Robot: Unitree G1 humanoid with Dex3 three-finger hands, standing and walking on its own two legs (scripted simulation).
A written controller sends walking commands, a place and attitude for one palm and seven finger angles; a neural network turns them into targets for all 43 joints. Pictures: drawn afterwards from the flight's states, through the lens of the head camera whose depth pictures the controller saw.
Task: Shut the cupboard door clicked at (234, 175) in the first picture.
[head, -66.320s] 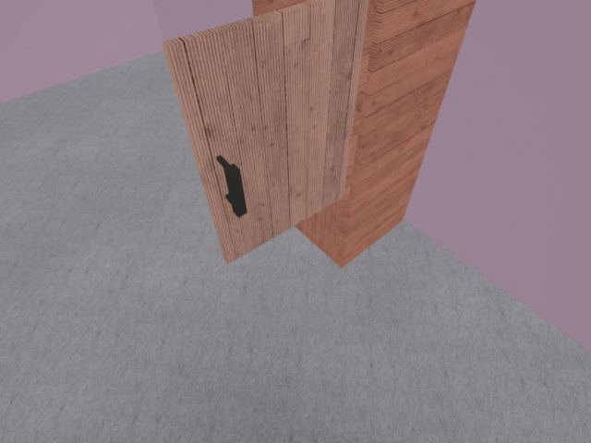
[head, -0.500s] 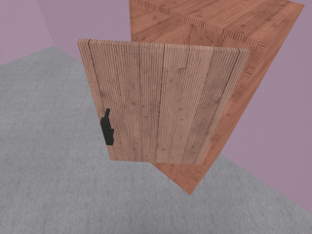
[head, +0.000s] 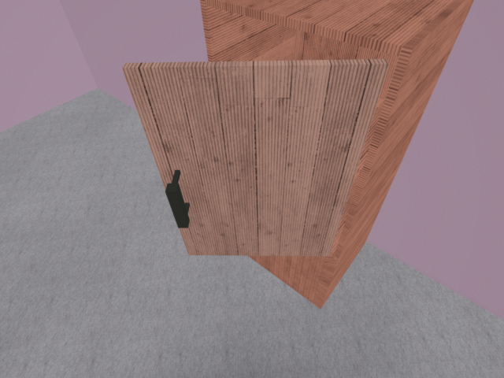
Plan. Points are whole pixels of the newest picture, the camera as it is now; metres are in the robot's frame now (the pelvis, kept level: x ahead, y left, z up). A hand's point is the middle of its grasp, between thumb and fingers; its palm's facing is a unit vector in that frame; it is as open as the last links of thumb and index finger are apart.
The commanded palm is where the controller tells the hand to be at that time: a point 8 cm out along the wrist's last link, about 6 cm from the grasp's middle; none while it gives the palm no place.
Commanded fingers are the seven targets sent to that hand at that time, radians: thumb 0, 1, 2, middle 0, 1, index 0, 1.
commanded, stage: come to a stop and stand still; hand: left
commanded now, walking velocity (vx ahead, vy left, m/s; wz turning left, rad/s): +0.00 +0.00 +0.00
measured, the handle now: (180, 199) +0.49 +0.20 -0.04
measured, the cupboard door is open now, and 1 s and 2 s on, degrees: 38 38 38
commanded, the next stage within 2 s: look again from close up in 0.84 s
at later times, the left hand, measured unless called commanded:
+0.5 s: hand out of the picture +0.05 +0.17 -0.17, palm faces -0.04 -0.97 -0.22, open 7.4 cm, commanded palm none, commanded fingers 0.00 0.90 0.90 -0.20 -0.30 -0.20 -0.30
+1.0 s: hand out of the picture +0.07 +0.17 -0.16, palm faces -0.03 -0.97 -0.25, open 7.4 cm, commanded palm none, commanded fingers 0.00 0.90 0.90 -0.20 -0.30 -0.20 -0.30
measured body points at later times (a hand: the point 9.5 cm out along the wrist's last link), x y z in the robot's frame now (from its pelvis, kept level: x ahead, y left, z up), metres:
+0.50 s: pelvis +0.02 -0.02 +0.01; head +0.04 -0.02 +0.46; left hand +0.05 +0.22 -0.15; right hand +0.04 -0.27 -0.15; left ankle +0.04 +0.09 -0.73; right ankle -0.01 -0.13 -0.73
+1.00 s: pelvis +0.04 -0.03 +0.01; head +0.05 -0.03 +0.46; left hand +0.07 +0.22 -0.14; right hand +0.09 -0.28 -0.14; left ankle +0.04 +0.09 -0.73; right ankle -0.01 -0.13 -0.73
